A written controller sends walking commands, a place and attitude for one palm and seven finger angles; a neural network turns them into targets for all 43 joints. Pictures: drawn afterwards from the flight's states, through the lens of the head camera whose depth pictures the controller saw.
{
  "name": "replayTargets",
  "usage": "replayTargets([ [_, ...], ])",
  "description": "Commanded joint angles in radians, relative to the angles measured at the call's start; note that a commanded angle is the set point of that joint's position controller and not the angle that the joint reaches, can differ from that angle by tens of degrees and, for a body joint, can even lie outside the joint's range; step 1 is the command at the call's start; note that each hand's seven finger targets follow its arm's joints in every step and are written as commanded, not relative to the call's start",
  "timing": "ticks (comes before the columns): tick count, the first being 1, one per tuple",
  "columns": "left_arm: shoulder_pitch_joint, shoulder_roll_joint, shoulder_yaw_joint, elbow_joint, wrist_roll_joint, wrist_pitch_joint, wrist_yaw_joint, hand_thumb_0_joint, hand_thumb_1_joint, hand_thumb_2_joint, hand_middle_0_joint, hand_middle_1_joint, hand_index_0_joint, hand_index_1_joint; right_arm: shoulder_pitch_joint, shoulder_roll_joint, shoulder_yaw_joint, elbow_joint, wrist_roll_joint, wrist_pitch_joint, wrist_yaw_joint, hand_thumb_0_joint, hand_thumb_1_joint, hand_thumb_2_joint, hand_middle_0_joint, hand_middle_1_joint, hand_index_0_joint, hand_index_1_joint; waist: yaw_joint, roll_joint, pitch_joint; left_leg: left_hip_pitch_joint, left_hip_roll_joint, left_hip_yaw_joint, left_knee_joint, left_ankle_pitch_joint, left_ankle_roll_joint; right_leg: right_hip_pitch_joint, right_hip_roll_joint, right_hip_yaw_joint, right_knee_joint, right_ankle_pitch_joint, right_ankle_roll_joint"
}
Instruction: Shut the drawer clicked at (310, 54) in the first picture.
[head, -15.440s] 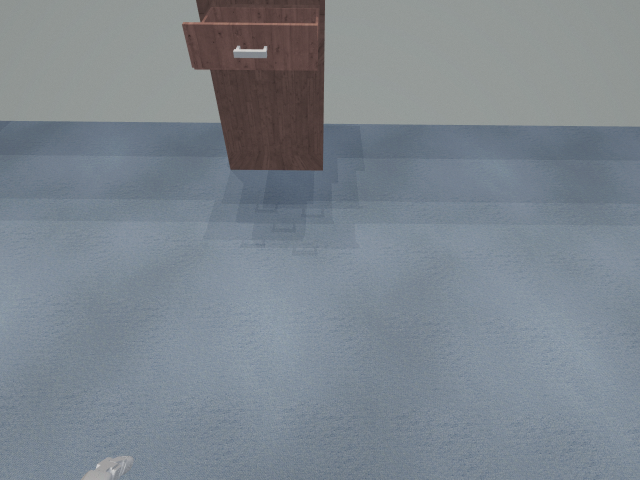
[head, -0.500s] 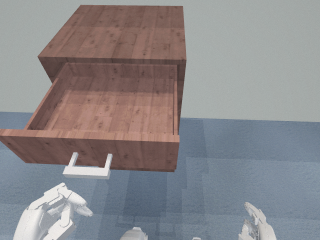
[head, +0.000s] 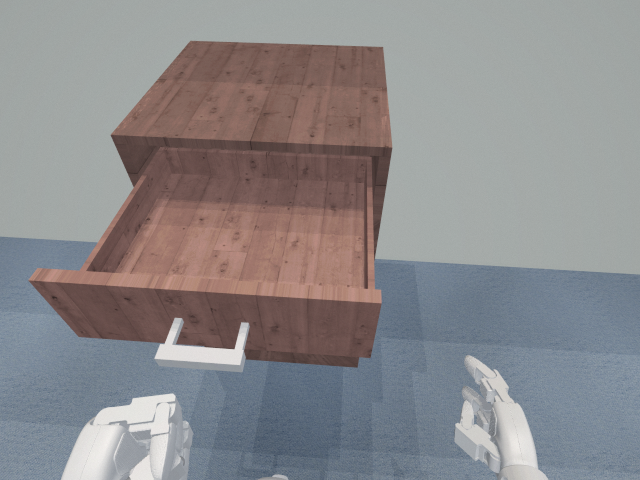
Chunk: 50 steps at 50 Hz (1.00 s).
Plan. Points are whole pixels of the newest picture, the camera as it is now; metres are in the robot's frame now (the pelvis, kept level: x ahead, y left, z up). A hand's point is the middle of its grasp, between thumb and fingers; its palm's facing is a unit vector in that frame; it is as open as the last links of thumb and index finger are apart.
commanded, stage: raise the hand and make a fist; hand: left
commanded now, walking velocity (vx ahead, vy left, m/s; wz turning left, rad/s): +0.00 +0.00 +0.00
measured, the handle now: (205, 343) +0.28 +0.18 +0.02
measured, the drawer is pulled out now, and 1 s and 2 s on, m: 0.30 0.30 0.30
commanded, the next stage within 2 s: bring the fist close to the handle in 0.50 s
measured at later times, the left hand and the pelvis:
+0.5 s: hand (186, 453) +0.13 +0.13 +0.12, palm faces +0.06 -1.00 -0.05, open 3.3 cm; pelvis +0.01 -0.01 +0.00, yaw +0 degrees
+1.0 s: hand (207, 448) +0.14 +0.13 +0.08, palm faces +0.02 -1.00 -0.04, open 3.3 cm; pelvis +0.01 -0.02 -0.01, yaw +0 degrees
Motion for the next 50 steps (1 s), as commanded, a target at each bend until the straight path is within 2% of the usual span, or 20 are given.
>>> replayTargets([
  [1,0.053,0.041,0.041,-0.293,-0.023,-0.066,0.018,0.000,0.900,0.900,-1.400,-1.600,-1.400,-1.600,-0.085,-0.119,-0.052,-0.184,0.008,-0.059,-0.007,0.000,-0.900,-0.900,0.200,0.300,0.200,0.300,-0.019,-0.010,-0.020,0.107,0.007,-0.026,-0.207,0.116,0.020,-0.008,0.028,-0.023,-0.171,0.091,-0.014],
  [3,0.063,0.047,0.046,-0.283,-0.019,-0.056,0.019,0.000,0.900,0.900,-1.400,-1.600,-1.400,-1.600,-0.090,-0.122,-0.051,-0.175,0.009,-0.064,-0.007,0.000,-0.900,-0.900,0.200,0.300,0.200,0.300,-0.019,-0.013,-0.011,0.108,0.008,-0.030,-0.209,0.118,0.021,0.000,0.027,-0.020,-0.182,0.096,-0.014],
  [6,0.106,0.028,0.011,-0.286,-0.011,-0.035,0.004,0.000,0.900,0.900,-1.400,-1.600,-1.400,-1.600,-0.087,-0.122,-0.051,-0.180,0.011,-0.069,-0.003,0.000,-0.900,-0.900,0.200,0.300,0.200,0.300,-0.023,-0.033,-0.016,0.113,0.005,-0.025,-0.209,0.144,0.023,0.020,0.021,-0.019,-0.182,0.131,-0.012],
  [10,0.134,0.034,0.011,-0.263,0.006,-0.006,0.003,0.000,0.900,0.900,-1.400,-1.600,-1.400,-1.600,-0.098,-0.120,-0.052,-0.183,0.013,-0.059,-0.004,0.000,-0.900,-0.900,0.200,0.300,0.200,0.300,-0.020,-0.054,0.017,0.097,0.002,-0.021,-0.212,0.143,0.022,0.024,0.019,-0.018,-0.185,0.139,-0.010],
  [12,0.142,0.057,0.044,-0.280,0.004,-0.013,0.011,0.000,0.900,0.900,-1.400,-1.600,-1.400,-1.600,-0.096,-0.116,-0.059,-0.186,0.013,-0.054,-0.009,0.000,-0.900,-0.900,0.200,0.300,0.200,0.300,-0.011,-0.069,-0.001,0.099,0.002,-0.016,-0.208,0.152,0.022,0.033,0.020,-0.015,-0.180,0.145,-0.009],
  [13,0.151,0.066,0.059,-0.293,0.006,-0.018,0.021,0.000,0.900,0.900,-1.400,-1.600,-1.400,-1.600,-0.101,-0.118,-0.059,-0.188,0.013,-0.053,-0.011,0.000,-0.900,-0.900,0.200,0.300,0.200,0.300,0.002,-0.043,-0.011,0.103,0.001,-0.014,-0.209,0.164,0.020,0.045,0.022,-0.013,-0.179,0.154,-0.012],
  [17,0.135,0.044,0.040,-0.334,-0.013,-0.061,0.036,0.000,0.900,0.900,-1.400,-1.600,-1.400,-1.600,-0.080,-0.111,-0.059,-0.189,0.010,-0.059,-0.007,0.000,-0.900,-0.900,0.200,0.300,0.200,0.300,-0.011,-0.027,-0.025,0.111,-0.001,-0.006,-0.189,0.186,0.022,0.028,0.022,-0.012,-0.171,0.173,-0.011],
  [18,0.144,0.046,0.047,-0.341,-0.015,-0.071,0.041,0.000,0.900,0.900,-1.400,-1.600,-1.400,-1.600,-0.081,-0.111,-0.062,-0.189,0.011,-0.063,-0.007,0.000,-0.900,-0.900,0.200,0.300,0.200,0.300,-0.004,-0.023,-0.028,0.107,0.000,-0.009,-0.190,0.190,0.021,0.033,0.023,-0.011,-0.172,0.174,-0.013],
  [22,0.156,0.044,0.039,-0.292,-0.019,-0.094,0.018,0.000,0.900,0.900,-1.400,-1.600,-1.400,-1.600,-0.080,-0.117,-0.066,-0.177,0.011,-0.070,-0.006,0.000,-0.900,-0.900,0.200,0.300,0.200,0.300,-0.023,-0.052,-0.012,0.090,-0.003,-0.003,-0.168,0.178,0.024,0.018,0.018,0.004,-0.181,0.177,-0.008],
  [25,0.139,0.059,0.048,-0.253,-0.014,-0.083,0.000,0.000,0.900,0.900,-1.400,-1.600,-1.400,-1.600,-0.087,-0.121,-0.064,-0.175,0.014,-0.067,-0.011,0.000,-0.900,-0.900,0.200,0.300,0.200,0.300,-0.028,-0.055,0.013,0.070,-0.006,-0.005,-0.166,0.141,0.025,0.011,0.012,0.026,-0.201,0.129,-0.008],
  [26,0.144,0.066,0.063,-0.236,-0.019,-0.080,-0.005,0.000,0.900,0.900,-1.400,-1.600,-1.400,-1.600,-0.092,-0.118,-0.066,-0.173,0.015,-0.065,-0.015,0.000,-0.900,-0.900,0.200,0.300,0.200,0.300,-0.024,-0.076,0.014,0.062,-0.006,-0.004,-0.165,0.129,0.024,0.015,0.010,0.036,-0.211,0.111,-0.007],
  [28,0.138,0.088,0.093,-0.230,-0.021,-0.072,-0.009,0.000,0.900,0.900,-1.400,-1.600,-1.400,-1.600,-0.098,-0.120,-0.065,-0.173,0.018,-0.059,-0.023,0.000,-0.900,-0.900,0.200,0.300,0.200,0.300,-0.016,-0.064,0.007,0.068,-0.008,-0.001,-0.163,0.130,0.025,0.027,0.009,0.050,-0.225,0.107,-0.008],
  [30,0.132,0.087,0.111,-0.243,-0.036,-0.075,-0.012,0.000,0.900,0.900,-1.400,-1.600,-1.400,-1.600,-0.095,-0.113,-0.065,-0.173,0.021,-0.059,-0.027,0.000,-0.900,-0.900,0.200,0.300,0.200,0.300,-0.009,-0.067,-0.010,0.075,-0.008,0.004,-0.165,0.138,0.023,0.042,0.006,0.050,-0.224,0.111,-0.007],
  [31,0.115,0.067,0.091,-0.229,-0.042,-0.077,-0.016,0.000,0.900,0.900,-1.400,-1.600,-1.400,-1.600,-0.093,-0.114,-0.061,-0.171,0.019,-0.060,-0.028,0.000,-0.900,-0.900,0.200,0.300,0.200,0.300,-0.021,-0.078,0.002,0.074,-0.009,0.002,-0.160,0.142,0.025,0.031,0.008,0.049,-0.226,0.121,-0.005],
  [34,0.079,0.057,0.102,-0.184,-0.054,-0.097,-0.017,0.000,0.900,0.900,-1.400,-1.600,-1.400,-1.600,-0.086,-0.116,-0.063,-0.149,0.014,-0.067,-0.028,0.000,-0.900,-0.900,0.200,0.300,0.200,0.300,-0.026,-0.071,0.012,0.061,-0.012,-0.001,-0.151,0.144,0.023,0.017,0.009,0.049,-0.226,0.126,-0.005],
  [39,0.057,0.064,0.097,-0.122,-0.043,-0.132,-0.038,0.000,0.900,0.900,-1.400,-1.600,-1.400,-1.600,-0.081,-0.124,-0.070,-0.131,0.007,-0.070,-0.022,0.000,-0.900,-0.900,0.200,0.300,0.200,0.300,-0.036,-0.079,-0.008,0.041,-0.015,0.000,-0.123,0.169,0.023,0.009,0.002,0.060,-0.202,0.178,-0.001],
  [41,0.040,0.055,0.074,-0.124,-0.036,-0.144,-0.048,0.000,0.900,0.900,-1.400,-1.600,-1.400,-1.600,-0.082,-0.127,-0.071,-0.135,0.004,-0.067,-0.019,0.000,-0.900,-0.900,0.200,0.300,0.200,0.300,-0.040,-0.065,-0.031,0.039,-0.016,0.001,-0.112,0.178,0.026,0.001,0.000,0.061,-0.186,0.193,0.000],
  [45,0.021,0.061,0.086,-0.113,-0.032,-0.158,-0.035,0.000,0.900,0.900,-1.400,-1.600,-1.400,-1.600,-0.082,-0.125,-0.075,-0.134,0.000,-0.055,-0.016,0.000,-0.900,-0.900,0.200,0.300,0.200,0.300,-0.036,-0.033,-0.055,0.029,-0.016,0.003,-0.104,0.187,0.024,-0.009,0.004,0.045,-0.156,0.195,-0.006],
  [48,-0.002,0.077,0.117,-0.075,-0.029,-0.170,-0.014,0.000,0.900,0.900,-1.400,-1.600,-1.400,-1.600,-0.093,-0.127,-0.078,-0.126,-0.004,-0.037,-0.019,0.000,-0.900,-0.900,0.200,0.300,0.200,0.300,-0.032,-0.066,-0.042,-0.005,-0.015,0.001,-0.089,0.161,0.023,-0.025,0.006,0.055,-0.157,0.154,-0.007],
  [50,-0.026,0.046,0.087,-0.060,-0.030,-0.180,-0.012,0.000,0.900,0.900,-1.400,-1.600,-1.400,-1.600,-0.085,-0.125,-0.077,-0.132,-0.007,-0.031,-0.019,0.000,-0.900,-0.900,0.200,0.300,0.200,0.300,-0.042,-0.078,-0.051,-0.015,-0.015,0.002,-0.079,0.150,0.022,-0.046,0.007,0.054,-0.144,0.141,-0.005],
])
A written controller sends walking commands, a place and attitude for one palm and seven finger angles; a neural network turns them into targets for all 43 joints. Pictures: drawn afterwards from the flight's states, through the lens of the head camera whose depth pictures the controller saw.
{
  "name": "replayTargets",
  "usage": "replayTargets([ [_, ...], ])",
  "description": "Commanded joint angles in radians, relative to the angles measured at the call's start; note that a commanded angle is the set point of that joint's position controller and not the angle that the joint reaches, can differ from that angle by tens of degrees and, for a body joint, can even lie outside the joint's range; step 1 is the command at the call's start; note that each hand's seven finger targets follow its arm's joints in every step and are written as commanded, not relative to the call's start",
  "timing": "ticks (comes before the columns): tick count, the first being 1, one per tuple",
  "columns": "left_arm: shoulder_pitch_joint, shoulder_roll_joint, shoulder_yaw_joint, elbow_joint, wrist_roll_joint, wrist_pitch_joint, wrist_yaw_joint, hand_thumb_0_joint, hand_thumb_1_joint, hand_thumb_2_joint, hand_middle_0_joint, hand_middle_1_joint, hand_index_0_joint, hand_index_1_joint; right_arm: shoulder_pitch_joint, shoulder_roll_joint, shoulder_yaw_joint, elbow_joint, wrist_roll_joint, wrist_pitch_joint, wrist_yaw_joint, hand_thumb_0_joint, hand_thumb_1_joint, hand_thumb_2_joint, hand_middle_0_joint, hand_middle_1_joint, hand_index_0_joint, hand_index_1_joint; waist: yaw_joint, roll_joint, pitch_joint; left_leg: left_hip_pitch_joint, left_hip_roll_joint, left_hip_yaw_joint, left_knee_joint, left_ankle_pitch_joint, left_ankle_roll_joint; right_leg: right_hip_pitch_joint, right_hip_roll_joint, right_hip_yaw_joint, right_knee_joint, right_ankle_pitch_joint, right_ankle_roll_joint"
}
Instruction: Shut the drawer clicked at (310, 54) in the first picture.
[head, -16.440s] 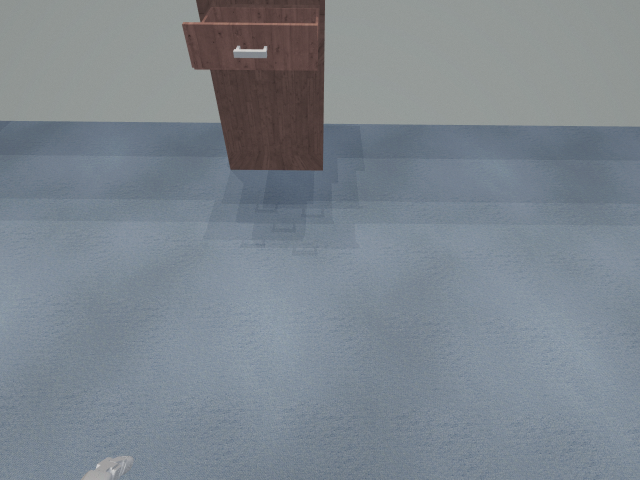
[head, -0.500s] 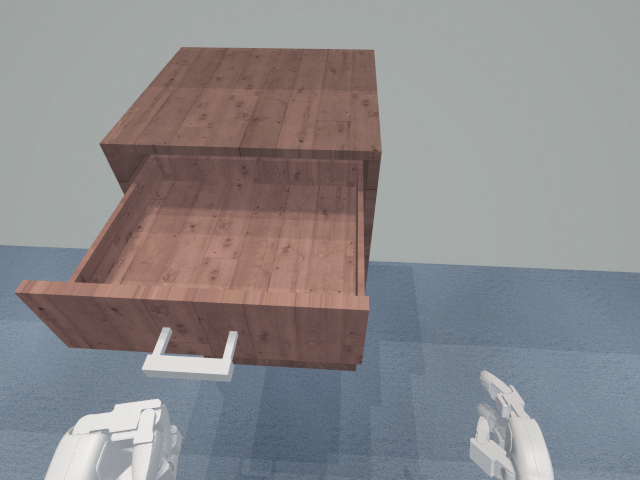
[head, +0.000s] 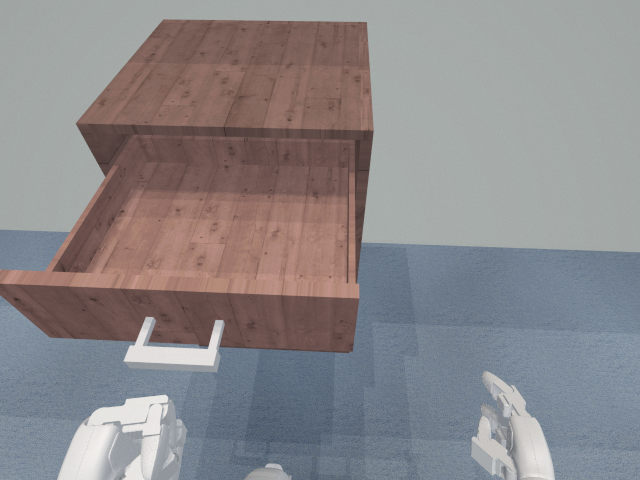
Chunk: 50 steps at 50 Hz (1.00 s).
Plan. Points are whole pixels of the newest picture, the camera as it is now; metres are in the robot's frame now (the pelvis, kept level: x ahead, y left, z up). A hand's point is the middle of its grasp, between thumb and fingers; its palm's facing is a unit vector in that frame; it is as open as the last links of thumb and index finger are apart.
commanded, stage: bring the fist close to the handle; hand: left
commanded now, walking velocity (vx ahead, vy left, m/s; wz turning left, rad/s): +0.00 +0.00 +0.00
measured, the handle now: (178, 342) +0.27 +0.20 +0.03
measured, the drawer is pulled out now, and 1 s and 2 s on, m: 0.30 0.30 0.22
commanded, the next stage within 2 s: push the drawer shut in 1.00 s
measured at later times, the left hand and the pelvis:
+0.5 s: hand (198, 421) +0.18 +0.15 +0.04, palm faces +0.02 -1.00 -0.02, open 3.3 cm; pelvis +0.00 +0.01 -0.02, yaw -1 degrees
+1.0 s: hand (198, 417) +0.19 +0.15 +0.03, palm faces +0.01 -1.00 -0.02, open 3.3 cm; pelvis +0.00 +0.01 -0.03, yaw -1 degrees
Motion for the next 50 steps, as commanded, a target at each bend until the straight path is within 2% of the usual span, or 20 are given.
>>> replayTargets([
  [1,0.029,0.063,0.064,-0.162,-0.019,-0.088,0.016,0.000,0.900,0.900,-1.400,-1.600,-1.400,-1.600,-0.098,-0.099,-0.041,-0.176,0.002,-0.047,-0.009,0.000,-0.900,-0.900,0.200,0.300,0.200,0.300,-0.014,-0.072,-0.054,0.037,-0.024,0.016,-0.106,0.156,0.048,0.017,-0.001,0.067,-0.195,0.156,0.022],
  [6,-0.041,0.043,0.011,-0.148,-0.005,-0.098,0.017,0.000,0.900,0.900,-1.400,-1.600,-1.400,-1.600,-0.087,-0.112,-0.035,-0.180,-0.002,-0.046,-0.007,0.000,-0.900,-0.900,0.200,0.300,0.200,0.300,-0.031,-0.044,-0.084,0.030,-0.021,0.010,-0.090,0.146,0.050,-0.022,0.002,0.052,-0.159,0.143,0.018],
  [8,-0.058,0.066,0.023,-0.134,0.012,-0.098,0.029,0.000,0.900,0.900,-1.400,-1.600,-1.400,-1.600,-0.091,-0.116,-0.035,-0.177,-0.006,-0.041,-0.010,0.000,-0.900,-0.900,0.200,0.300,0.200,0.300,-0.027,-0.045,-0.090,0.019,-0.019,0.005,-0.085,0.141,0.051,-0.031,0.004,0.051,-0.149,0.131,0.015],
  [9,-0.061,0.044,0.001,-0.138,0.015,-0.097,0.034,0.000,0.900,0.900,-1.400,-1.600,-1.400,-1.600,-0.084,-0.115,-0.034,-0.182,-0.009,-0.037,-0.009,0.000,-0.900,-0.900,0.200,0.300,0.200,0.300,-0.026,-0.036,-0.106,0.023,-0.019,0.005,-0.086,0.145,0.050,-0.037,0.005,0.043,-0.133,0.139,0.014],
  [13,-0.073,0.069,0.038,-0.095,0.033,-0.086,0.066,0.000,0.900,0.900,-1.400,-1.600,-1.400,-1.600,-0.086,-0.114,-0.036,-0.181,-0.015,-0.016,-0.009,0.000,-0.900,-0.900,0.200,0.300,0.200,0.300,-0.016,-0.050,-0.120,0.003,-0.016,0.005,-0.077,0.150,0.046,-0.044,0.010,0.035,-0.112,0.151,0.012],
  [14,-0.083,0.042,0.017,-0.095,0.029,-0.085,0.072,0.000,0.900,0.900,-1.400,-1.600,-1.400,-1.600,-0.085,-0.109,-0.034,-0.188,-0.015,-0.012,-0.006,0.000,-0.900,-0.900,0.200,0.300,0.200,0.300,-0.020,-0.057,-0.118,-0.002,-0.018,0.007,-0.074,0.147,0.046,-0.045,0.008,0.037,-0.109,0.152,0.014],
  [15,-0.095,0.056,0.035,-0.083,0.029,-0.083,0.078,0.000,0.900,0.900,-1.400,-1.600,-1.400,-1.600,-0.084,-0.110,-0.035,-0.188,-0.014,-0.007,-0.005,0.000,-0.900,-0.900,0.200,0.300,0.200,0.300,-0.020,-0.066,-0.120,-0.016,-0.018,0.008,-0.069,0.141,0.044,-0.046,0.008,0.041,-0.107,0.147,0.014],
  [22,-0.186,0.032,-0.016,-0.080,0.040,-0.110,0.090,0.000,0.900,0.900,-1.400,-1.600,-1.400,-1.600,-0.076,-0.121,-0.026,-0.186,-0.024,-0.005,0.003,0.000,-0.900,-0.900,0.200,0.300,0.200,0.300,-0.043,-0.018,-0.155,-0.020,-0.013,-0.001,-0.039,0.148,0.043,-0.102,0.010,0.030,-0.062,0.159,0.011],
  [24,-0.192,0.039,-0.001,-0.038,0.048,-0.114,0.093,0.000,0.900,0.900,-1.400,-1.600,-1.400,-1.600,-0.071,-0.122,-0.029,-0.176,-0.028,0.002,0.001,0.000,-0.900,-0.900,0.200,0.300,0.200,0.300,-0.044,-0.033,-0.151,-0.039,-0.012,-0.001,-0.025,0.141,0.042,-0.112,0.012,0.035,-0.059,0.153,0.010],
  [28,-0.244,0.047,0.006,-0.012,0.054,-0.118,0.097,0.000,0.900,0.900,-1.400,-1.600,-1.400,-1.600,-0.071,-0.129,-0.027,-0.171,-0.033,0.007,0.004,0.000,-0.900,-0.900,0.200,0.300,0.200,0.300,-0.043,-0.015,-0.171,-0.054,-0.012,-0.005,-0.009,0.149,0.040,-0.128,0.012,0.033,-0.033,0.161,0.006],
  [30,-0.257,0.043,0.013,0.006,0.051,-0.118,0.102,0.000,0.900,0.900,-1.400,-1.600,-1.400,-1.600,-0.068,-0.130,-0.028,-0.172,-0.034,0.010,0.006,0.000,-0.900,-0.900,0.200,0.300,0.200,0.300,-0.045,-0.038,-0.194,-0.058,-0.012,-0.004,0.002,0.152,0.039,-0.134,0.012,0.033,-0.025,0.169,0.009],
  [32,-0.234,0.045,0.010,-0.044,0.040,-0.118,0.102,0.000,0.900,0.900,-1.400,-1.600,-1.400,-1.600,-0.067,-0.126,-0.029,-0.184,-0.032,0.011,0.008,0.000,-0.900,-0.900,0.200,0.300,0.200,0.300,-0.029,-0.012,-0.251,-0.031,-0.013,0.001,-0.005,0.190,0.039,-0.093,0.010,0.035,-0.021,0.210,0.008],
  [33,-0.211,0.074,0.043,-0.045,0.043,-0.111,0.110,0.000,0.900,0.900,-1.400,-1.600,-1.400,-1.600,-0.068,-0.125,-0.032,-0.182,-0.031,0.019,0.007,0.000,-0.900,-0.900,0.200,0.300,0.200,0.300,-0.016,0.006,-0.258,-0.025,-0.013,0.003,-0.011,0.211,0.039,-0.076,0.011,0.033,-0.023,0.229,0.004],
  [34,-0.215,0.059,0.028,-0.058,0.039,-0.109,0.108,0.000,0.900,0.900,-1.400,-1.600,-1.400,-1.600,-0.062,-0.123,-0.029,-0.185,-0.030,0.022,0.008,0.000,-0.900,-0.900,0.200,0.300,0.200,0.300,-0.025,-0.002,-0.266,-0.014,-0.013,0.004,-0.012,0.222,0.039,-0.067,0.010,0.031,-0.023,0.247,0.006],
  [38,-0.185,0.070,0.050,-0.042,0.033,-0.095,0.111,0.000,0.900,0.900,-1.400,-1.600,-1.400,-1.600,-0.072,-0.118,-0.032,-0.173,-0.027,0.036,0.003,0.000,-0.900,-0.900,0.200,0.300,0.200,0.300,-0.027,-0.027,-0.239,-0.029,-0.012,0.005,-0.007,0.243,0.040,-0.051,0.013,0.036,-0.033,0.286,0.009],
  [41,-0.210,0.043,0.019,-0.017,0.030,-0.101,0.096,0.000,0.900,0.900,-1.400,-1.600,-1.400,-1.600,-0.074,-0.120,-0.031,-0.171,-0.026,0.036,0.004,0.000,-0.900,-0.900,0.200,0.300,0.200,0.300,-0.052,-0.049,-0.180,-0.053,-0.011,0.002,-0.004,0.188,0.039,-0.093,0.012,0.034,-0.043,0.234,0.014],
  [43,-0.205,0.054,0.026,-0.004,0.032,-0.108,0.090,0.000,0.900,0.900,-1.400,-1.600,-1.400,-1.600,-0.077,-0.125,-0.030,-0.168,-0.026,0.036,0.001,0.000,-0.900,-0.900,0.200,0.300,0.200,0.300,-0.051,-0.040,-0.163,-0.060,-0.010,-0.002,-0.003,0.175,0.040,-0.107,0.014,0.033,-0.044,0.210,0.011],
  [47,-0.201,0.034,-0.008,-0.036,0.024,-0.123,0.070,0.000,0.900,0.900,-1.400,-1.600,-1.400,-1.600,-0.074,-0.126,-0.030,-0.184,-0.025,0.028,0.004,0.000,-0.900,-0.900,0.200,0.300,0.200,0.300,-0.045,-0.021,-0.195,-0.040,-0.012,-0.005,-0.009,0.178,0.041,-0.105,0.011,0.029,-0.035,0.202,0.010],
  [48,-0.200,0.061,0.014,-0.048,0.031,-0.124,0.078,0.000,0.900,0.900,-1.400,-1.600,-1.400,-1.600,-0.074,-0.128,-0.031,-0.182,-0.026,0.030,0.002,0.000,-0.900,-0.900,0.200,0.300,0.200,0.300,-0.041,-0.004,-0.202,-0.036,-0.010,-0.007,-0.008,0.187,0.041,-0.105,0.012,0.028,-0.031,0.205,0.006],
  [50,-0.222,0.052,-0.003,-0.055,0.033,-0.124,0.085,0.000,0.900,0.900,-1.400,-1.600,-1.400,-1.600,-0.070,-0.126,-0.027,-0.189,-0.027,0.030,0.004,0.000,-0.900,-0.900,0.200,0.300,0.200,0.300,-0.047,-0.008,-0.193,-0.041,-0.011,-0.007,-0.011,0.161,0.040,-0.119,0.011,0.026,-0.033,0.176,0.008],
])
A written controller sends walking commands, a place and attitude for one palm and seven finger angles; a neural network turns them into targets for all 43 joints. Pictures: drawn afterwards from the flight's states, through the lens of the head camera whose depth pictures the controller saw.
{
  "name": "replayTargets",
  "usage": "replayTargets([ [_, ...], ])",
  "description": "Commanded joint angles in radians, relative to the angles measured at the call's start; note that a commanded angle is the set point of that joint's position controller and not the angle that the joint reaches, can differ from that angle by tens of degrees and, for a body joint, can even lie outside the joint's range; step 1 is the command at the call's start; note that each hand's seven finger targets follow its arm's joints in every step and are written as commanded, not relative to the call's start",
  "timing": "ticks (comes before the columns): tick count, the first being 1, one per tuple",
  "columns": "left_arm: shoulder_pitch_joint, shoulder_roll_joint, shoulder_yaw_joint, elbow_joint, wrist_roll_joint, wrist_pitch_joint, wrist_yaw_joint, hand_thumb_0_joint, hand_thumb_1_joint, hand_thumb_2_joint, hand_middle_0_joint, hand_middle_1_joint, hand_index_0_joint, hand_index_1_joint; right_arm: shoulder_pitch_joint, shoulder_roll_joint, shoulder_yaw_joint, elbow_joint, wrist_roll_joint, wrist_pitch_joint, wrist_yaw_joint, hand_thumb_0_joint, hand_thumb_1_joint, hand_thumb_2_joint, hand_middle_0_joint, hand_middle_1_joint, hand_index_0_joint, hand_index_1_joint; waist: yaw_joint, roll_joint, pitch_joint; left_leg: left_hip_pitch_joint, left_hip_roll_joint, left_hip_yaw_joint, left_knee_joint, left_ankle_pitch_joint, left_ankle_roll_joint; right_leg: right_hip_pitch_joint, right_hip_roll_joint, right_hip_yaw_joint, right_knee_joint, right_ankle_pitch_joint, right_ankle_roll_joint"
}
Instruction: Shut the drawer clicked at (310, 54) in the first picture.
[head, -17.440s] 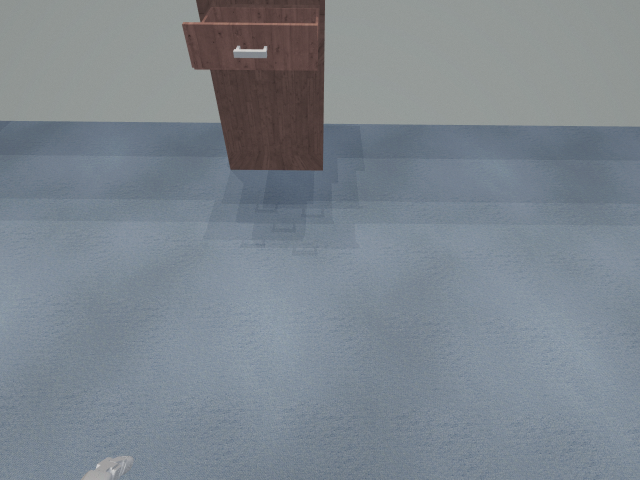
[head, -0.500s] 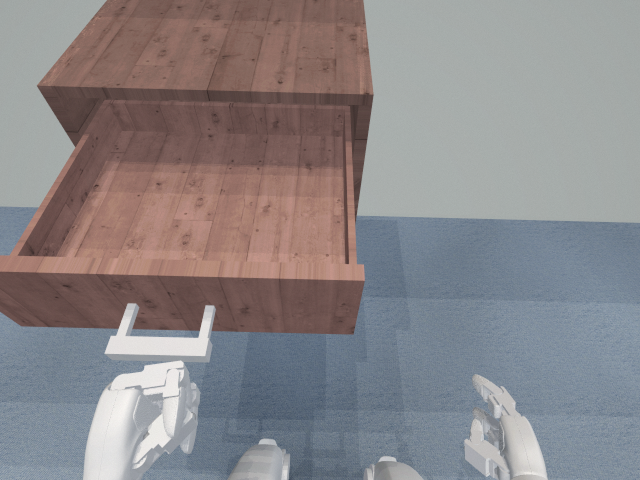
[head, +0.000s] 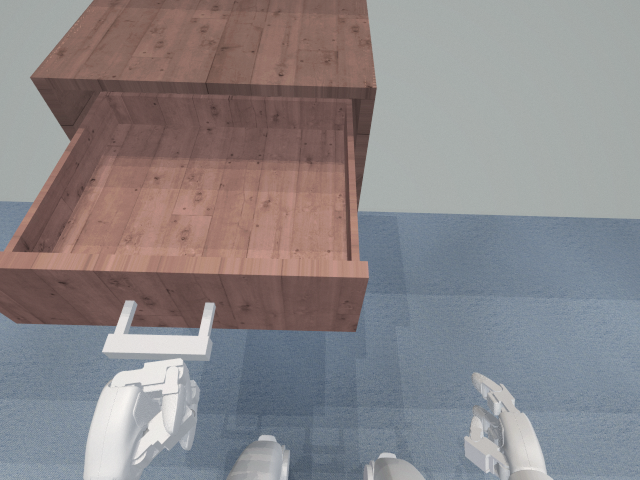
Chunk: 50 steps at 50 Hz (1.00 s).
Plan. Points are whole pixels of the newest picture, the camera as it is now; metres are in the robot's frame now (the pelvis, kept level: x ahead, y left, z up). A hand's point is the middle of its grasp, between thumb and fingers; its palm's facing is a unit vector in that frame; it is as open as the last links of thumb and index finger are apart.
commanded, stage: push the drawer shut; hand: left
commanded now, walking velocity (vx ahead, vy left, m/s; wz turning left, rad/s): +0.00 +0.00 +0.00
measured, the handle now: (164, 329) +0.27 +0.19 +0.06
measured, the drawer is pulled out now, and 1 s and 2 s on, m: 0.30 0.22 0.10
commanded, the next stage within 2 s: none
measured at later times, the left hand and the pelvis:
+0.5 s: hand (195, 387) +0.22 +0.15 +0.05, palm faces +0.01 -1.00 -0.04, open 3.1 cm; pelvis -0.01 +0.00 +0.00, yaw +0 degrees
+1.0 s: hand (207, 329) +0.28 +0.15 +0.05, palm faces +0.00 -1.00 -0.04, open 3.2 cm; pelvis -0.01 +0.00 +0.01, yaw +0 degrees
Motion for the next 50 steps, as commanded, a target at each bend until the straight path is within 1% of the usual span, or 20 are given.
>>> replayTargets([
  [1,-0.010,0.074,0.030,-0.231,0.000,-0.076,0.008,0.000,0.900,0.900,-1.400,-1.600,-1.400,-1.600,-0.052,-0.122,-0.051,-0.166,0.004,-0.058,-0.012,0.000,-0.900,-0.900,0.200,0.300,0.200,0.300,-0.018,-0.006,-0.157,0.171,-0.010,-0.012,-0.173,0.210,0.024,0.080,0.014,0.021,-0.179,0.212,-0.006],
  [5,0.016,0.072,0.041,-0.212,0.008,-0.067,0.032,0.000,0.900,0.900,-1.400,-1.600,-1.400,-1.600,-0.052,-0.118,-0.051,-0.173,0.004,-0.049,-0.010,0.000,-0.900,-0.900,0.200,0.300,0.200,0.300,-0.009,-0.012,-0.164,0.164,-0.013,-0.007,-0.175,0.199,0.023,0.086,0.017,0.025,-0.182,0.201,-0.007],
  [8,-0.048,0.094,0.066,-0.188,0.013,-0.056,0.039,0.000,0.900,0.900,-1.400,-1.600,-1.400,-1.600,-0.051,-0.125,-0.048,-0.164,0.002,-0.042,-0.012,0.000,-0.900,-0.900,0.200,0.300,0.200,0.300,-0.019,-0.027,-0.149,0.144,-0.013,-0.006,-0.164,0.190,0.024,0.089,0.016,0.035,-0.190,0.197,-0.006],
  [11,-0.106,0.070,0.028,-0.201,0.006,-0.056,0.034,0.000,0.900,0.900,-1.400,-1.600,-1.400,-1.600,-0.047,-0.128,-0.042,-0.167,0.001,-0.049,-0.011,0.000,-0.900,-0.900,0.200,0.300,0.200,0.300,-0.033,-0.006,-0.153,0.157,-0.013,-0.008,-0.168,0.174,0.025,0.071,0.014,0.034,-0.194,0.180,-0.004],
  [13,-0.119,0.099,0.059,-0.191,0.006,-0.054,0.034,0.000,0.900,0.900,-1.400,-1.600,-1.400,-1.600,-0.045,-0.135,-0.043,-0.160,0.001,-0.048,-0.016,0.000,-0.900,-0.900,0.200,0.300,0.200,0.300,-0.029,-0.007,-0.157,0.155,-0.011,-0.010,-0.165,0.181,0.026,0.080,0.015,0.037,-0.198,0.181,-0.006],
  [15,-0.160,0.080,0.035,-0.200,0.000,-0.058,0.028,0.000,0.900,0.900,-1.400,-1.600,-1.400,-1.600,-0.039,-0.133,-0.040,-0.157,0.000,-0.056,-0.016,0.000,-0.900,-0.900,0.200,0.300,0.200,0.300,-0.036,0.005,-0.176,0.172,-0.012,-0.009,-0.162,0.193,0.026,0.076,0.012,0.035,-0.194,0.199,-0.005],
  [18,-0.220,0.107,0.061,-0.173,0.002,-0.056,0.032,0.000,0.900,0.900,-1.400,-1.600,-1.400,-1.600,-0.038,-0.143,-0.039,-0.141,-0.001,-0.058,-0.021,0.000,-0.900,-0.900,0.200,0.300,0.200,0.300,-0.044,-0.013,-0.163,0.156,-0.011,-0.013,-0.158,0.179,0.026,0.069,0.013,0.038,-0.198,0.180,-0.004],
  [22,-0.270,0.103,0.058,-0.158,-0.007,-0.057,0.029,0.000,0.900,0.900,-1.400,-1.600,-1.400,-1.600,-0.038,-0.145,-0.036,-0.133,-0.002,-0.068,-0.020,0.000,-0.900,-0.900,0.200,0.300,0.200,0.300,-0.041,0.002,-0.192,0.162,-0.014,-0.009,-0.158,0.182,0.027,0.081,0.009,0.045,-0.200,0.180,-0.004],
  [23,-0.275,0.122,0.077,-0.135,-0.002,-0.051,0.033,0.000,0.900,0.900,-1.400,-1.600,-1.400,-1.600,-0.037,-0.150,-0.037,-0.127,-0.002,-0.066,-0.023,0.000,-0.900,-0.900,0.200,0.300,0.200,0.300,-0.044,-0.009,-0.181,0.159,-0.011,-0.012,-0.159,0.179,0.028,0.074,0.012,0.042,-0.204,0.175,-0.004],
  [26,-0.333,0.111,0.070,-0.105,-0.011,-0.041,0.025,0.000,0.900,0.900,-1.400,-1.600,-1.400,-1.600,-0.037,-0.153,-0.034,-0.120,-0.001,-0.067,-0.022,0.000,-0.900,-0.900,0.200,0.300,0.200,0.300,-0.047,-0.013,-0.180,0.153,-0.014,-0.010,-0.164,0.163,0.027,0.081,0.009,0.045,-0.213,0.159,-0.002],
  [29,-0.368,0.112,0.071,-0.103,-0.009,-0.034,0.029,0.000,0.900,0.900,-1.400,-1.600,-1.400,-1.600,-0.037,-0.154,-0.035,-0.117,0.001,-0.068,-0.022,0.000,-0.900,-0.900,0.200,0.300,0.200,0.300,-0.040,0.015,-0.209,0.187,-0.014,-0.009,-0.178,0.185,0.027,0.092,0.008,0.040,-0.213,0.182,-0.004],
  [31,-0.422,0.099,0.051,-0.090,-0.009,-0.024,0.030,0.000,0.900,0.900,-1.400,-1.600,-1.400,-1.600,-0.039,-0.157,-0.033,-0.113,0.002,-0.068,-0.020,0.000,-0.900,-0.900,0.200,0.300,0.200,0.300,-0.050,0.014,-0.201,0.199,-0.013,-0.014,-0.189,0.175,0.027,0.081,0.008,0.035,-0.218,0.173,-0.002],
  [33,-0.431,0.120,0.077,-0.049,-0.008,-0.010,0.036,0.000,0.900,0.900,-1.400,-1.600,-1.400,-1.600,-0.032,-0.163,-0.033,-0.103,0.001,-0.066,-0.023,0.000,-0.900,-0.900,0.200,0.300,0.200,0.300,-0.051,-0.003,-0.191,0.193,-0.010,-0.015,-0.191,0.179,0.027,0.084,0.011,0.035,-0.225,0.177,-0.002],
  [37,-0.508,0.104,0.063,-0.009,-0.006,-0.002,0.039,0.000,0.900,0.900,-1.400,-1.600,-1.400,-1.600,-0.034,-0.163,-0.032,-0.095,0.001,-0.063,-0.019,0.000,-0.900,-0.900,0.200,0.300,0.200,0.300,-0.051,-0.002,-0.187,0.206,-0.011,-0.017,-0.206,0.175,0.025,0.087,0.008,0.031,-0.228,0.178,-0.003],
  [38,-0.535,0.126,0.081,-0.008,-0.002,-0.005,0.044,0.000,0.900,0.900,-1.400,-1.600,-1.400,-1.600,-0.032,-0.167,-0.032,-0.091,0.001,-0.062,-0.019,0.000,-0.900,-0.900,0.200,0.300,0.200,0.300,-0.049,0.004,-0.195,0.206,-0.011,-0.017,-0.206,0.182,0.025,0.094,0.008,0.033,-0.227,0.181,-0.004],
  [39,-0.536,0.101,0.062,0.008,-0.001,-0.003,0.044,0.000,0.900,0.900,-1.400,-1.600,-1.400,-1.600,-0.036,-0.163,-0.032,-0.093,0.000,-0.061,-0.017,0.000,-0.900,-0.900,0.200,0.300,0.200,0.300,-0.050,-0.003,-0.200,0.212,-0.013,-0.014,-0.209,0.180,0.026,0.097,0.008,0.034,-0.231,0.181,-0.002],
  [44,-0.594,0.125,0.097,0.057,-0.001,-0.006,0.048,0.000,0.900,0.900,-1.400,-1.600,-1.400,-1.600,-0.032,-0.167,-0.034,-0.078,-0.001,-0.052,-0.014,0.000,-0.900,-0.900,0.200,0.300,0.200,0.300,-0.041,-0.008,-0.222,0.225,-0.011,-0.011,-0.217,0.206,0.024,0.117,0.006,0.034,-0.230,0.211,-0.004],
  [48,-0.668,0.127,0.093,0.074,0.003,-0.012,0.051,0.000,0.900,0.900,-1.400,-1.600,-1.400,-1.600,-0.030,-0.170,-0.035,-0.066,-0.001,-0.046,-0.011,0.000,-0.900,-0.900,0.200,0.300,0.200,0.300,-0.048,0.014,-0.233,0.250,-0.009,-0.013,-0.220,0.237,0.023,0.114,0.006,0.032,-0.226,0.241,-0.005],
  [49,-0.658,0.107,0.081,0.091,0.006,-0.010,0.052,0.000,0.900,0.900,-1.400,-1.600,-1.400,-1.600,-0.031,-0.166,-0.035,-0.065,-0.001,-0.044,-0.009,0.000,-0.900,-0.900,0.200,0.300,0.200,0.300,-0.041,0.027,-0.231,0.264,-0.008,-0.013,-0.229,0.240,0.019,0.109,0.006,0.027,-0.225,0.241,-0.006],
  [50,-0.691,0.096,0.064,0.089,0.005,-0.011,0.054,0.000,0.900,0.900,-1.400,-1.600,-1.400,-1.600,-0.029,-0.167,-0.035,-0.063,-0.001,-0.043,-0.007,0.000,-0.900,-0.900,0.200,0.300,0.200,0.300,-0.053,0.015,-0.230,0.268,-0.008,-0.015,-0.227,0.246,0.021,0.107,0.006,0.028,-0.227,0.250,-0.005],
])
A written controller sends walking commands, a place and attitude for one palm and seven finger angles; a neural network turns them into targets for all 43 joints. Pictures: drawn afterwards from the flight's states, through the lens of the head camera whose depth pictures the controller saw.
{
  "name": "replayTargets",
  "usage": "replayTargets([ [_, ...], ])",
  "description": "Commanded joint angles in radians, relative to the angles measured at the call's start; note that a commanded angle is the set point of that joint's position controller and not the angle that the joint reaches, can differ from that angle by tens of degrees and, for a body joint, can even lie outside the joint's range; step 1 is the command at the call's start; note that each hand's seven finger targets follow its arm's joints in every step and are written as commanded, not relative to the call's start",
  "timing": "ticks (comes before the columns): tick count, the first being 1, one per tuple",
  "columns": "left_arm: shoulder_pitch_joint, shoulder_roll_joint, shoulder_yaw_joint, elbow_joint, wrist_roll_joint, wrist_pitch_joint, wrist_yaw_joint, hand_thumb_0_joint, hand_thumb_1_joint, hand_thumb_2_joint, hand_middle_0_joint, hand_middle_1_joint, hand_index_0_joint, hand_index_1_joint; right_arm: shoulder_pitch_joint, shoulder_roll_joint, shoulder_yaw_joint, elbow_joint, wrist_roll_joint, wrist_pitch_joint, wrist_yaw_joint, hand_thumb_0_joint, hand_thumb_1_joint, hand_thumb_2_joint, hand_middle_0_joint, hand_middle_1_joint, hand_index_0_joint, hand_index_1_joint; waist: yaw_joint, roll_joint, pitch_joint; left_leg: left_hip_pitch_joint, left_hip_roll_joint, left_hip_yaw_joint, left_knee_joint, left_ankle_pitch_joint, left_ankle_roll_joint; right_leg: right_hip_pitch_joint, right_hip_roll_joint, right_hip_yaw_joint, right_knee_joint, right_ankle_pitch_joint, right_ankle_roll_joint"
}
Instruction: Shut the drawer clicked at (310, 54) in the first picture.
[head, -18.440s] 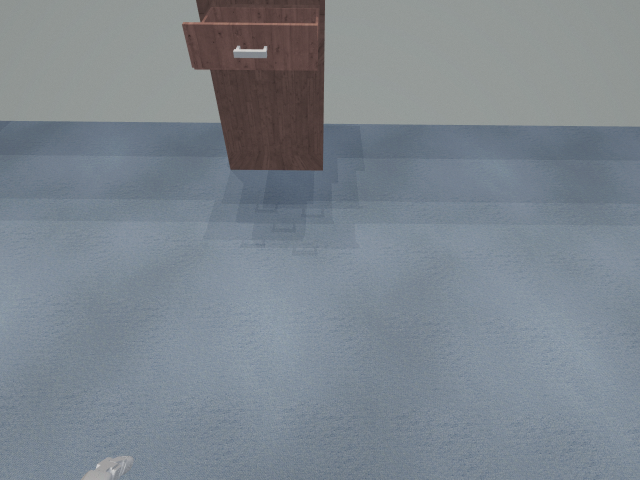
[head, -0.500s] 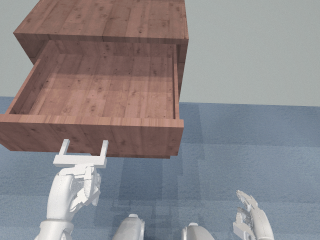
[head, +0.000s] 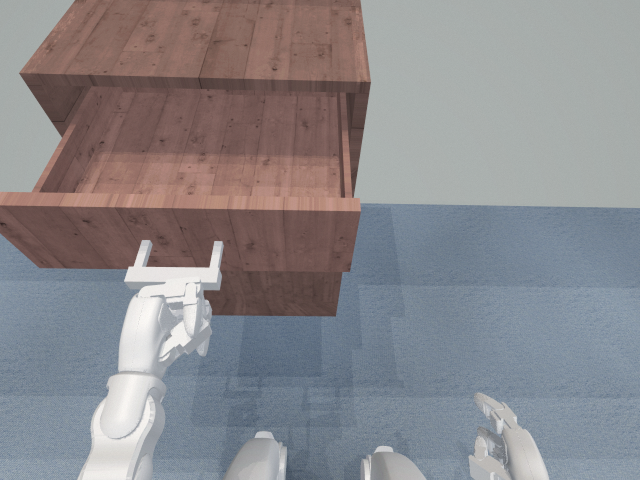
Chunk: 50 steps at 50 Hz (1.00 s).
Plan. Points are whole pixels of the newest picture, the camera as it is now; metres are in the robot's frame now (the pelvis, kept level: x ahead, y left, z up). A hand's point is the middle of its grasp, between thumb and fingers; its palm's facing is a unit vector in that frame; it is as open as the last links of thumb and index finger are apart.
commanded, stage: push the drawer shut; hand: left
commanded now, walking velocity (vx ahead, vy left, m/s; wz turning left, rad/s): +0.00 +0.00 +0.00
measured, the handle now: (178, 263) +0.36 +0.19 +0.05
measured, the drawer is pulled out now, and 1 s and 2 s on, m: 0.22 0.10 0.00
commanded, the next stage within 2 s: none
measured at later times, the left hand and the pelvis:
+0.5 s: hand (212, 279) +0.35 +0.15 +0.04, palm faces +0.01 -1.00 -0.04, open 3.1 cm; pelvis +0.00 +0.00 +0.00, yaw +0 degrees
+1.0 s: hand (218, 241) +0.40 +0.15 +0.05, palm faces +0.02 -1.00 -0.04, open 3.2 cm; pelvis -0.01 +0.00 +0.00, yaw -1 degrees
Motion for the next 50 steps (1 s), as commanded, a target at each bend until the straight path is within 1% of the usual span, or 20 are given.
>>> replayTargets([
  [1,-0.239,0.064,0.025,-0.204,-0.003,-0.071,0.012,0.000,0.900,0.900,-1.400,-1.600,-1.400,-1.600,-0.033,-0.137,-0.058,-0.134,0.005,-0.047,-0.008,0.000,-0.900,-0.900,0.200,0.300,0.200,0.300,-0.028,0.023,-0.261,0.256,0.000,-0.023,-0.176,0.207,0.014,0.089,0.010,0.020,-0.176,0.209,-0.010],
  [4,-0.267,0.070,0.035,-0.178,0.000,-0.078,0.018,0.000,0.900,0.900,-1.400,-1.600,-1.400,-1.600,-0.026,-0.139,-0.063,-0.122,0.003,-0.043,-0.008,0.000,-0.900,-0.900,0.200,0.300,0.200,0.300,-0.032,-0.012,-0.279,0.259,0.000,-0.019,-0.168,0.227,0.018,0.101,0.010,0.026,-0.177,0.235,-0.008],
  [11,-0.383,0.069,0.031,-0.114,0.007,-0.087,0.021,0.000,0.900,0.900,-1.400,-1.600,-1.400,-1.600,-0.027,-0.139,-0.062,-0.103,0.004,-0.029,-0.006,0.000,-0.900,-0.900,0.200,0.300,0.200,0.300,-0.040,-0.006,-0.275,0.262,0.000,-0.019,-0.171,0.212,0.017,0.088,0.007,0.028,-0.180,0.223,-0.007],
  [13,-0.404,0.112,0.073,-0.084,0.006,-0.086,0.024,0.000,0.900,0.900,-1.400,-1.600,-1.400,-1.600,-0.022,-0.145,-0.063,-0.095,0.003,-0.024,-0.009,0.000,-0.900,-0.900,0.200,0.300,0.200,0.300,-0.036,-0.011,-0.271,0.243,-0.001,-0.016,-0.171,0.201,0.018,0.099,0.009,0.033,-0.185,0.214,-0.007],
  [15,-0.470,0.106,0.073,-0.041,0.004,-0.084,0.020,0.000,0.900,0.900,-1.400,-1.600,-1.400,-1.600,-0.023,-0.143,-0.059,-0.085,0.006,-0.017,-0.011,0.000,-0.900,-0.900,0.200,0.300,0.200,0.300,-0.048,-0.028,-0.266,0.234,-0.002,-0.014,-0.169,0.189,0.019,0.096,0.008,0.036,-0.188,0.210,-0.005],
  [17,-0.523,0.104,0.071,-0.017,0.000,-0.084,0.016,0.000,0.900,0.900,-1.400,-1.600,-1.400,-1.600,-0.027,-0.142,-0.059,-0.078,0.008,-0.016,-0.012,0.000,-0.900,-0.900,0.200,0.300,0.200,0.300,-0.049,-0.001,-0.268,0.232,-0.004,-0.010,-0.167,0.166,0.018,0.088,0.006,0.043,-0.192,0.190,-0.004],
  [18,-0.551,0.140,0.102,-0.012,0.003,-0.088,0.021,0.000,0.900,0.900,-1.400,-1.600,-1.400,-1.600,-0.019,-0.147,-0.059,-0.069,0.008,-0.014,-0.015,0.000,-0.900,-0.900,0.200,0.300,0.200,0.300,-0.048,0.003,-0.280,0.235,-0.002,-0.015,-0.168,0.173,0.018,0.087,0.009,0.040,-0.186,0.191,-0.007],
  [19,-0.551,0.117,0.089,0.018,0.002,-0.085,0.017,0.000,0.900,0.900,-1.400,-1.600,-1.400,-1.600,-0.017,-0.143,-0.058,-0.069,0.007,-0.012,-0.014,0.000,-0.900,-0.900,0.200,0.300,0.200,0.300,-0.045,0.009,-0.290,0.245,-0.004,-0.010,-0.169,0.184,0.018,0.095,0.008,0.042,-0.188,0.205,-0.006],
  [24,-0.620,0.142,0.121,0.072,-0.009,-0.086,0.004,0.000,0.900,0.900,-1.400,-1.600,-1.400,-1.600,-0.006,-0.146,-0.060,-0.055,0.009,-0.005,-0.014,0.000,-0.900,-0.900,0.200,0.300,0.200,0.300,-0.040,0.022,-0.328,0.263,-0.002,-0.010,-0.173,0.221,0.014,0.115,0.009,0.045,-0.186,0.244,-0.007],
  [27,-0.652,0.130,0.116,0.101,-0.015,-0.085,0.001,0.000,0.900,0.900,-1.400,-1.600,-1.400,-1.600,0.005,-0.149,-0.064,-0.050,0.010,-0.001,-0.011,0.000,-0.900,-0.900,0.200,0.300,0.200,0.300,-0.044,0.011,-0.338,0.276,0.000,-0.009,-0.175,0.233,0.012,0.117,0.009,0.043,-0.190,0.259,-0.005],
  [30,-0.692,0.157,0.144,0.156,-0.016,-0.090,-0.001,0.000,0.900,0.900,-1.400,-1.600,-1.400,-1.600,0.022,-0.151,-0.064,-0.039,0.010,0.005,-0.010,0.000,-0.900,-0.900,0.200,0.300,0.200,0.300,-0.051,-0.025,-0.321,0.246,0.001,-0.007,-0.174,0.235,0.014,0.131,0.011,0.047,-0.191,0.275,-0.003],
  [32,-0.737,0.144,0.131,0.170,-0.011,-0.099,-0.001,0.000,0.900,0.900,-1.400,-1.600,-1.400,-1.600,0.027,-0.150,-0.065,-0.035,0.009,0.008,-0.007,0.000,-0.900,-0.900,0.200,0.300,0.200,0.300,-0.058,-0.003,-0.318,0.254,-0.001,-0.006,-0.175,0.224,0.014,0.115,0.011,0.047,-0.193,0.262,-0.003],
  [36,-0.745,0.176,0.173,0.204,-0.009,-0.115,0.002,0.000,0.900,0.900,-1.400,-1.600,-1.400,-1.600,0.045,-0.152,-0.070,-0.029,0.005,0.014,-0.002,0.000,-0.900,-0.900,0.200,0.300,0.200,0.300,-0.044,0.011,-0.347,0.266,-0.001,-0.001,-0.173,0.258,0.012,0.130,0.013,0.051,-0.187,0.295,-0.005],
  [38,-0.783,0.204,0.190,0.237,-0.004,-0.123,0.001,0.000,0.900,0.900,-1.400,-1.600,-1.400,-1.600,0.057,-0.155,-0.070,-0.021,0.005,0.019,-0.003,0.000,-0.900,-0.900,0.200,0.300,0.200,0.300,-0.054,-0.016,-0.341,0.247,0.001,-0.004,-0.170,0.260,0.014,0.134,0.016,0.052,-0.182,0.303,-0.004],
  [39,-0.801,0.181,0.170,0.237,-0.001,-0.127,-0.002,0.000,0.900,0.900,-1.400,-1.600,-1.400,-1.600,0.057,-0.151,-0.070,-0.020,0.005,0.020,0.000,0.000,-0.900,-0.900,0.200,0.300,0.200,0.300,-0.057,0.016,-0.345,0.264,-0.001,-0.001,-0.171,0.259,0.013,0.120,0.016,0.053,-0.184,0.300,-0.003],
  [41,-0.826,0.175,0.170,0.267,-0.003,-0.130,-0.001,0.000,0.900,0.900,-1.400,-1.600,-1.400,-1.600,0.062,-0.152,-0.070,-0.015,0.006,0.023,0.002,0.000,-0.900,-0.900,0.200,0.300,0.200,0.300,-0.060,0.010,-0.329,0.260,0.000,-0.001,-0.175,0.239,0.012,0.108,0.016,0.051,-0.190,0.277,-0.004],
  [43,-0.877,0.208,0.187,0.286,0.004,-0.136,0.002,0.000,0.900,0.900,-1.400,-1.600,-1.400,-1.600,0.072,-0.159,-0.070,-0.009,0.003,0.025,0.000,0.000,-0.900,-0.900,0.200,0.300,0.200,0.300,-0.065,0.023,-0.328,0.259,0.002,-0.008,-0.173,0.234,0.013,0.090,0.019,0.050,-0.184,0.264,-0.006],
  [44,-0.903,0.194,0.176,0.305,0.006,-0.137,0.000,0.000,0.900,0.900,-1.400,-1.600,-1.400,-1.600,0.075,-0.157,-0.070,-0.003,0.004,0.027,0.001,0.000,-0.900,-0.900,0.200,0.300,0.200,0.300,-0.077,0.013,-0.329,0.267,0.002,-0.008,-0.172,0.228,0.013,0.079,0.019,0.050,-0.188,0.260,-0.003],
  [46,-0.926,0.213,0.194,0.335,0.007,-0.141,0.001,0.000,0.900,0.900,-1.400,-1.600,-1.400,-1.600,0.084,-0.159,-0.071,0.004,0.002,0.031,-0.001,0.000,-0.900,-0.900,0.200,0.300,0.200,0.300,-0.076,0.003,-0.341,0.258,0.001,-0.005,-0.168,0.231,0.014,0.092,0.018,0.056,-0.190,0.266,-0.003],
  [50,-1.033,0.212,0.184,0.393,0.015,-0.144,-0.003,0.000,0.900,0.900,-1.400,-1.600,-1.400,-1.600,0.097,-0.160,-0.069,0.015,0.003,0.035,-0.002,0.000,-0.900,-0.900,0.200,0.300,0.200,0.300,-0.092,0.032,-0.346,0.271,0.002,-0.012,-0.168,0.216,0.012,0.053,0.020,0.051,-0.185,0.240,-0.003],
])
